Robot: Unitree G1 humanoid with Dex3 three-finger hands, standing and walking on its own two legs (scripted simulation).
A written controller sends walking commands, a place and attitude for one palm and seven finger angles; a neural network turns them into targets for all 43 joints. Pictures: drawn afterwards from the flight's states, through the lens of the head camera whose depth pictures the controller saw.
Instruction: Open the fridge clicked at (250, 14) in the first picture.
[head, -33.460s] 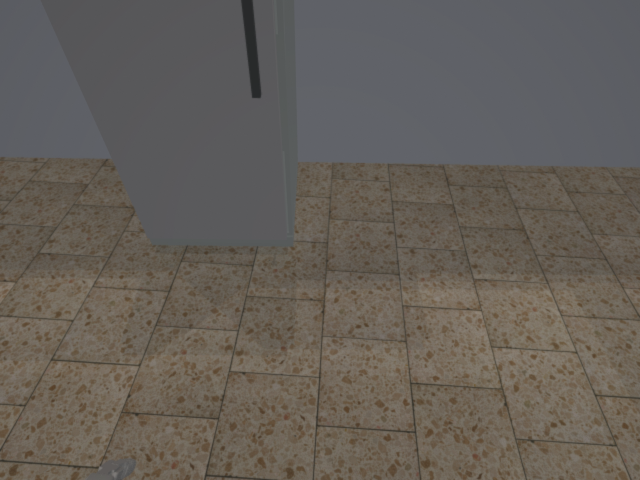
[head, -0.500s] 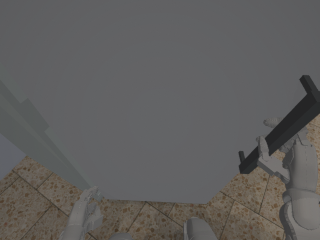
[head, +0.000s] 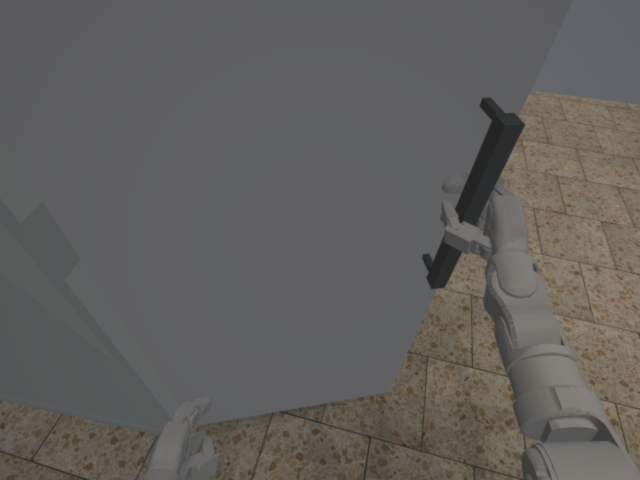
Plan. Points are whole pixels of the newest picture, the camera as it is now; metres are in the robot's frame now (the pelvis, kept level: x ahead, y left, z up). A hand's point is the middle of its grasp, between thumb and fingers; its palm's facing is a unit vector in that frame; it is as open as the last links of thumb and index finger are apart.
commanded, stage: stop walking and hold the door back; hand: right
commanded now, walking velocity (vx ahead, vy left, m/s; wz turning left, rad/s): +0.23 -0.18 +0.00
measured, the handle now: (458, 207) +0.43 -0.18 +0.12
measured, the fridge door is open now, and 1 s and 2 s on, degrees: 69 65 64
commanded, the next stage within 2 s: loosen the grip on the handle in 1.04 s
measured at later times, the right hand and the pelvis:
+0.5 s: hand (440, 200) +0.44 -0.16 +0.12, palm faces +0.11 +0.97 -0.21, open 5.5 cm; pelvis -0.02 -0.02 +0.00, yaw +2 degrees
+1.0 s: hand (449, 216) +0.42 -0.17 +0.12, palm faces -0.02 +0.99 -0.16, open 5.7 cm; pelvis +0.00 -0.06 +0.01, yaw +5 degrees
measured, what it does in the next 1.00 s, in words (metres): steps on the spot: right foot, then right foot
